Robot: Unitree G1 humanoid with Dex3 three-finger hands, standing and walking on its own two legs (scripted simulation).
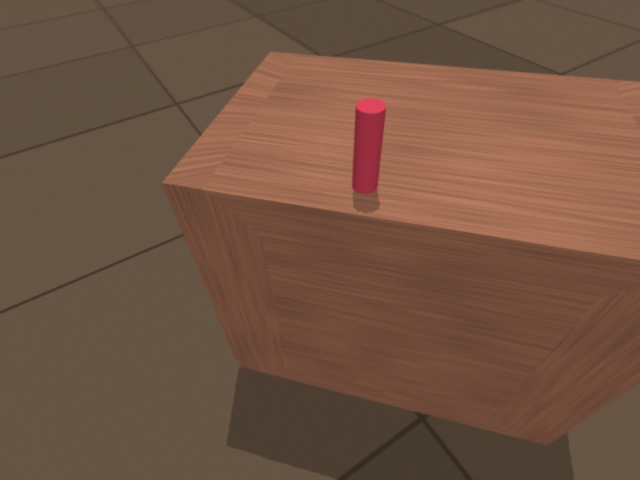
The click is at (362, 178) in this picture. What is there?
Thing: slim round
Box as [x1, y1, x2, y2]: [352, 98, 385, 193]
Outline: 373,98 362,99 358,101 356,104 352,186 356,191 361,193 371,192 376,188 385,104 382,101
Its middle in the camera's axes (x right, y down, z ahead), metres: +0.08 -0.15 +0.64
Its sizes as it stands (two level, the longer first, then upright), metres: 0.046 0.046 0.157
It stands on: a support 0.80 m high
